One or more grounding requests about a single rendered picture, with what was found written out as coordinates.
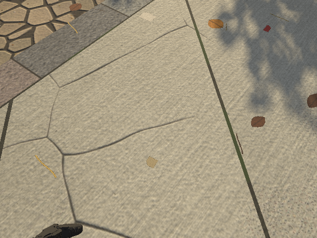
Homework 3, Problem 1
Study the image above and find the left robot hand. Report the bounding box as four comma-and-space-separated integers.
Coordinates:
33, 223, 83, 238

